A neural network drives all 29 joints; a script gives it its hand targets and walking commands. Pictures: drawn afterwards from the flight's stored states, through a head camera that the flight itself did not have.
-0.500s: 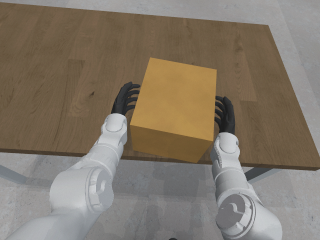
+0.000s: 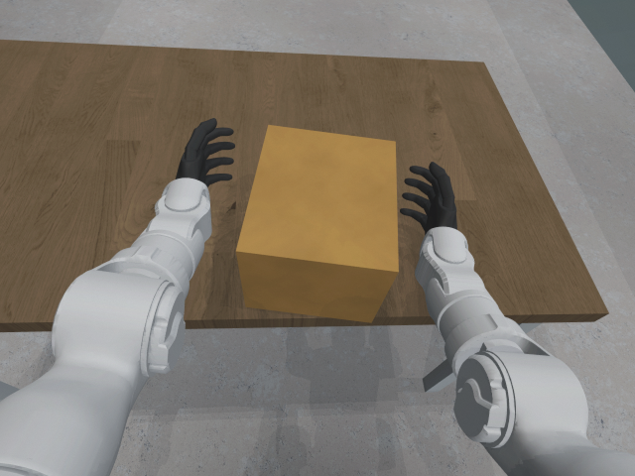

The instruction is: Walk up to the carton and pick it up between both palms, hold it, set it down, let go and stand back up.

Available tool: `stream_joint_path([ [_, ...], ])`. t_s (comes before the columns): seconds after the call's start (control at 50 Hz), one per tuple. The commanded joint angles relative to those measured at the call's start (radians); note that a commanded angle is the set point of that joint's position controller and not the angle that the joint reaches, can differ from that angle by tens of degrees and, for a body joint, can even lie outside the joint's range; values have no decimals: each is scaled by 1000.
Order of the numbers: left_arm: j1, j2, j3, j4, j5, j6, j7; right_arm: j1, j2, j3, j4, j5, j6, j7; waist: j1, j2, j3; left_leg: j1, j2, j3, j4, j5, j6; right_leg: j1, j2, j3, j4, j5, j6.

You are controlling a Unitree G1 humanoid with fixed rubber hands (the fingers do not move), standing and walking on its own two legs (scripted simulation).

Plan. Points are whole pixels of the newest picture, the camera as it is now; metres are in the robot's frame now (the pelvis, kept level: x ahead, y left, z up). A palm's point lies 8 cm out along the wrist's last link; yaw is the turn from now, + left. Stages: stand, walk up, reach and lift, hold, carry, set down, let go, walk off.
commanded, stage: set down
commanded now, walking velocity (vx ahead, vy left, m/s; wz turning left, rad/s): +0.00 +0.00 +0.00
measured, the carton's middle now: (320, 224) +0.47 -0.04 +0.00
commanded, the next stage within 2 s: none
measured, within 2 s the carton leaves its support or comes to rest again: neither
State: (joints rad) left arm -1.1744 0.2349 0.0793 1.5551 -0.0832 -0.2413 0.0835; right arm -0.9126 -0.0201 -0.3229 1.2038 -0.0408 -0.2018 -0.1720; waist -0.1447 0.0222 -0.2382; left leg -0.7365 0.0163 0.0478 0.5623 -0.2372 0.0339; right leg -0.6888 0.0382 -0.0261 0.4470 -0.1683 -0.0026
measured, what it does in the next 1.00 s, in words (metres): stands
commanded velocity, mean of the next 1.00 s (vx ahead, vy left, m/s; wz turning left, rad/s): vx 0.00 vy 0.00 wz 0.00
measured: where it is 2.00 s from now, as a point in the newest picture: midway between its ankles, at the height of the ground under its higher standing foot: outside the picture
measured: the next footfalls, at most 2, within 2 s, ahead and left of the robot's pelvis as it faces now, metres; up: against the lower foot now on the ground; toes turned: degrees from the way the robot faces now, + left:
none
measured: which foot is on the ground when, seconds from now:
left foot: down 0.00-1.00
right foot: down 0.00-1.00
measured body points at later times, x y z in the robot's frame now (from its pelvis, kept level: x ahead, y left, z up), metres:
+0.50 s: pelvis -0.03 -0.01 +0.00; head +0.03 +0.02 +0.45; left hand +0.47 +0.15 +0.13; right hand +0.42 -0.21 +0.13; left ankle -0.01 +0.08 -0.73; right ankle +0.00 -0.12 -0.73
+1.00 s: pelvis -0.04 -0.02 +0.00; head +0.02 +0.01 +0.44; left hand +0.43 +0.15 +0.06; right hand +0.38 -0.20 +0.08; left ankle -0.01 +0.08 -0.73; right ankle +0.00 -0.12 -0.73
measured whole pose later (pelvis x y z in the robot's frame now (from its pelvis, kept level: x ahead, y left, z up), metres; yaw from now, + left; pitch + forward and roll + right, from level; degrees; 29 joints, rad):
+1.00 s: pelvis -0.04 -0.02 +0.00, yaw +2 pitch +17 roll -2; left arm -0.91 0.30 -0.01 1.12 -0.26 0.04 0.05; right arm -0.82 0.00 -0.30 0.89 0.08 0.09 -0.29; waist -0.14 -0.02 -0.17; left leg -0.68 0.02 0.01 0.57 -0.18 0.01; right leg -0.64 0.04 -0.07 0.49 -0.15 -0.04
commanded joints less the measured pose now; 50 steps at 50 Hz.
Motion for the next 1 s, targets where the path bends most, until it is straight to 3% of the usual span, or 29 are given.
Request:
stream_joint_path([
  [0.0,-637,145,-123,-208,-119,-5,-9,-588,-274,62,-237,101,-11,-10,-13,151,-946,688,38,-59,111,702,-160,214,16,-55,54,528,12],
  [0.08,-676,158,-173,-300,-169,55,-21,-637,-320,97,-265,183,56,-3,-19,179,-947,749,35,-67,101,709,-170,183,22,-67,39,498,6],
  [0.18,-730,198,-202,-389,-217,132,-31,-683,-362,105,-253,227,144,9,-31,192,-896,769,29,-74,64,616,-161,159,18,-71,16,418,-6],
  [0.26,-740,226,-209,-411,-235,170,-37,-693,-356,106,-244,224,195,8,-36,185,-861,751,22,-73,38,527,-144,175,8,-63,4,395,-10],
  [0.42,-574,237,-181,-304,-188,166,-84,-582,-265,148,-228,208,222,-29,-33,122,-693,594,-6,-59,-43,313,-93,315,-26,-27,-21,368,1],
  [0.56,-539,264,-147,-380,-186,113,-87,-552,-195,127,-422,157,185,-70,-26,86,-711,471,-23,-45,-68,186,-67,384,-38,-19,-1,322,20],
  [0.68,-477,267,-118,-509,-179,88,-74,-490,-146,117,-552,102,162,-94,-13,92,-841,429,-28,-45,-32,219,-61,453,-35,-1,47,381,30],
  [0.8,-369,285,-85,-634,-152,96,-79,-377,-113,158,-615,129,156,-114,8,120,-858,415,-32,-43,-25,267,-68,510,-32,20,56,407,38],
  [0.82,-483,235,17,-722,-142,128,-64,-476,-148,21,-586,106,167,-124,-24,119,-816,386,-26,-57,-36,152,-75,438,-32,16,57,292,33],
  [0.86,-507,228,-31,-711,-166,190,-45,-518,-163,7,-588,87,198,-129,-14,140,-776,431,-4,-60,-57,77,-71,374,-20,10,30,174,16],
  [0.94,-459,181,-80,-740,-180,235,-34,-456,-173,44,-585,114,227,-116,-16,196,-842,610,7,-72,-12,206,-103,303,-4,-15,20,241,-1],
  [0.98,-438,184,-61,-689,-162,244,-46,-448,-167,58,-551,115,243,-115,-13,175,-787,594,2,-73,-13,187,-99,323,-12,-7,13,235,0],
])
